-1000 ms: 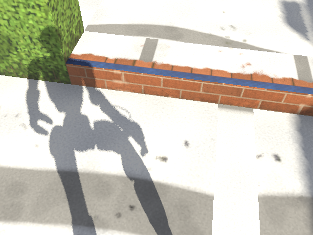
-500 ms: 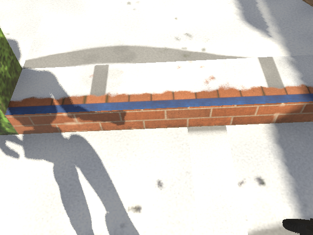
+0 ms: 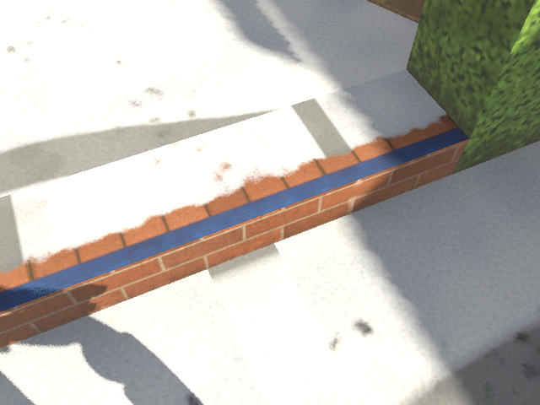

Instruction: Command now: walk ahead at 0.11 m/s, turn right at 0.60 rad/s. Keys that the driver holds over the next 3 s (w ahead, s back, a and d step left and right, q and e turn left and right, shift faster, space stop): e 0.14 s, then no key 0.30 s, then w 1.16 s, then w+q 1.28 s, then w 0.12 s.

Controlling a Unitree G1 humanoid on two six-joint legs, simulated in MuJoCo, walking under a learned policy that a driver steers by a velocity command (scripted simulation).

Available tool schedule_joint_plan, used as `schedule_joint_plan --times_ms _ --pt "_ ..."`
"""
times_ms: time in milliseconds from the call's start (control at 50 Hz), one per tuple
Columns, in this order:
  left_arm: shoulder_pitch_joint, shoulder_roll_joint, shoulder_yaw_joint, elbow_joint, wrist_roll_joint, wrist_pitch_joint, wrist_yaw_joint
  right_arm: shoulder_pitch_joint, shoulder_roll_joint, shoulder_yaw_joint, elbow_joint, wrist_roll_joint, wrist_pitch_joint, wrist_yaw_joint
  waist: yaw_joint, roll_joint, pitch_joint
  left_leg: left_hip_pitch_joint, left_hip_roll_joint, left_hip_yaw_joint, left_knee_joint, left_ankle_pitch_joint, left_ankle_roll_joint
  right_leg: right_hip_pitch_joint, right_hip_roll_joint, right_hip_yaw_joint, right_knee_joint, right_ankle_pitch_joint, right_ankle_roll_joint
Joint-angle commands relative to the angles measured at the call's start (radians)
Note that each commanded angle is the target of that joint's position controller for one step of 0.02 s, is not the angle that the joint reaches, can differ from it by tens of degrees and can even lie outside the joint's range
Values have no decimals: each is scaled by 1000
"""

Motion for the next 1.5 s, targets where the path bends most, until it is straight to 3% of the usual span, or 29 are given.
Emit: schedule_joint_plan --times_ms 20,140,160,180,200,240,320,440,520,540,580,620,680,740,800,820,880,900,920,940,980,1020,1240,1340,1360,1380,1400,1440,1500 --pt "3 53 14 -76 1 -5 -18 -74 -178 -43 -68 14 0 -5 15 139 -163 73 265 -86 -85 392 174 142 -5 -24 -111 68 -20" --pt "61 119 53 -88 7 0 -27 -12 -175 -46 -27 46 16 6 58 80 -184 83 220 -7 218 357 51 402 63 -55 -471 221 -131" --pt "133 228 81 -91 16 -3 -3 7 -127 -28 -45 6 12 10 67 -128 -255 -137 134 48 486 82 -29 640 -127 203 -473 648 -212" --pt "117 285 81 -114 39 -12 0 -2 -92 -5 -91 -24 11 10 53 -296 -321 -411 -7 -27 748 -514 -91 743 -349 523 -477 773 -443" --pt "123 193 55 -109 33 -29 -8 -55 -150 -23 -70 -6 18 13 108 -120 -351 -424 19 -174 861 -507 -94 701 -325 452 -488 750 -441" --pt "41 140 35 -92 16 -46 -7 -51 -138 -22 -55 18 32 4 57 -47 -264 -431 55 -189 812 -373 -79 598 -214 283 -493 576 -326" --pt "-58 114 15 -90 28 -41 5 2 -126 -21 -30 11 53 -8 1 -103 -231 -269 33 -164 695 -229 -112 418 -142 183 -534 519 -299" --pt "-46 102 6 -38 32 -37 5 -37 -98 -2 -37 11 59 -5 46 -128 -203 -128 28 -160 374 -187 -100 386 -145 218 -533 278 -294" --pt "-13 91 -7 9 17 -34 -2 42 -92 1 -3 2 42 14 14 -103 -147 62 -23 -87 147 -130 -28 240 -67 242 -551 -380 -206" --pt "-34 65 -16 4 22 -40 -2 85 -121 -2 0 -3 35 11 0 -44 -117 81 62 -197 93 -221 22 173 -27 220 -458 -414 -169" --pt "-102 43 -19 -43 5 -71 -4 170 -241 -37 27 -6 20 11 -39 267 -29 62 317 -642 -201 -642 211 -36 135 -48 -96 -272 -72" --pt "-113 99 11 -41 -18 -91 -1 138 -182 -22 17 -15 -9 -3 -25 232 40 91 355 -702 -232 -534 237 -164 56 51 134 -252 -77" --pt "-112 46 3 -23 2 -110 -16 153 -136 -14 26 18 -27 -9 -28 166 -5 207 264 -497 -217 -287 169 -191 10 28 63 -86 -74" --pt "-154 -17 -18 -24 1 -124 -34 173 -138 -16 33 18 -23 -8 -47 173 -46 151 188 -325 -206 -90 139 -5 36 -45 -138 15 -53" --pt "-167 -5 -19 -28 -8 -123 -46 203 -184 -29 39 28 -18 1 -56 190 -44 95 202 -298 -195 -77 150 128 53 -73 -270 18 -49" --pt "-137 -5 -25 -12 81 -86 -60 236 -151 -26 69 -34 -14 26 -47 196 -44 78 171 -265 -177 -49 124 207 79 -114 -307 -1 -58" --pt "42 36 -6 48 72 -77 -44 222 -144 -28 75 -19 -10 38 49 142 -79 -45 154 -230 -8 50 84 511 99 -109 -406 32 -99" --pt "192 80 9 90 79 -90 -33 206 -107 -16 67 -21 -12 37 127 41 -153 -117 97 -164 209 60 61 682 19 -12 -448 -38 -119" --pt "330 221 35 100 89 -96 -21 194 -6 12 -1 -10 -14 39 174 -262 -264 -355 -20 -67 559 -252 5 872 -284 415 -606 -323 -197" --pt "336 253 44 121 58 -91 -15 177 -83 -7 -12 -27 -7 33 161 -271 -247 -459 -62 -165 723 -377 29 778 -349 694 -730 -435 -271" --pt "171 113 4 107 47 -95 -23 138 -107 -15 7 -19 -7 47 76 -112 -68 -474 41 -202 748 -215 61 614 -247 451 -713 -342 -249" --pt "126 49 -18 114 43 -109 -20 157 -83 -10 31 -27 -2 52 32 -102 -51 -395 73 -177 674 -132 41 547 -166 286 -739 -88 -219" --pt "249 82 -8 252 31 -134 -23 -127 -28 23 -42 -25 2 66 66 -63 -1 -295 42 -90 263 82 -10 518 -142 77 -755 236 -243" --pt "222 104 -5 290 31 -128 -17 47 -67 2 10 -33 -17 36 -31 1 -87 6 -36 -54 111 46 65 561 -118 14 -463 646 -192" --pt "224 78 -17 286 32 -129 -15 210 -114 -13 59 -51 -28 22 -90 44 -191 220 26 -125 90 8 100 467 -66 -26 -243 585 -170" --pt "286 -15 -43 245 6 -132 -19 341 -247 -46 69 -67 -31 10 -97 265 -317 485 319 -544 -1 -166 200 180 62 -99 122 176 -119" --pt "286 38 -28 266 28 -129 -14 307 -242 -48 80 -34 -22 15 -76 282 -319 462 384 -822 -143 -250 241 31 138 -4 268 -252 -127" --pt "200 55 -23 267 38 -127 -26 115 -117 -15 46 -12 -17 26 -5 105 -110 231 303 -584 -169 -284 208 1 21 39 280 -110 -144" --pt "191 7 -37 290 59 -105 -32 96 -58 7 75 -13 -42 21 45 95 -68 96 210 -360 -213 92 154 114 -26 10 199 -16 -119"
Next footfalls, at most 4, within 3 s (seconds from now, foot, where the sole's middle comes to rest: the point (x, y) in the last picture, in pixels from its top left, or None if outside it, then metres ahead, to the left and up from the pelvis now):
0.14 right None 0.13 -0.14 -0.78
0.54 left None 0.14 0.10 -0.78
0.90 right None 0.26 -0.20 -0.78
1.36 left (291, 343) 0.56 -0.05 -0.78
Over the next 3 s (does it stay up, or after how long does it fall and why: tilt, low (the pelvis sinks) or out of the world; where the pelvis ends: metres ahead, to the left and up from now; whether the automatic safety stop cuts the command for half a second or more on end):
stays up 1.26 0.04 0.14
